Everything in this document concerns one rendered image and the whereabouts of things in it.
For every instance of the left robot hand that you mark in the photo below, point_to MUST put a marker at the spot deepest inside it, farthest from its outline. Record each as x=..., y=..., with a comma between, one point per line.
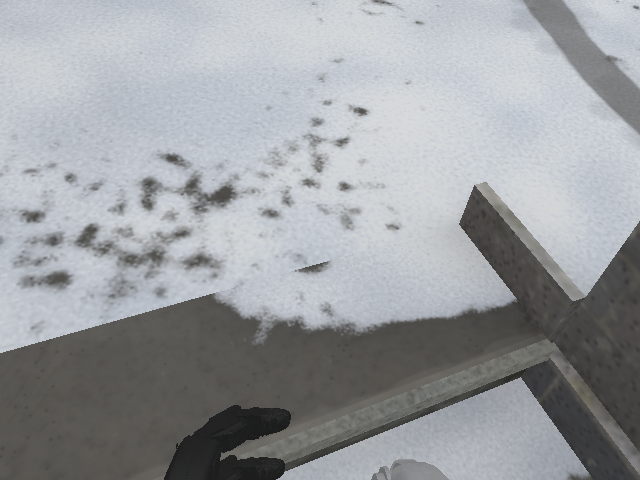
x=198, y=456

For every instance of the robot right shin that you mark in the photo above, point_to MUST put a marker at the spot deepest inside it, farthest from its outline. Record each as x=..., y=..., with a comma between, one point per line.
x=402, y=460

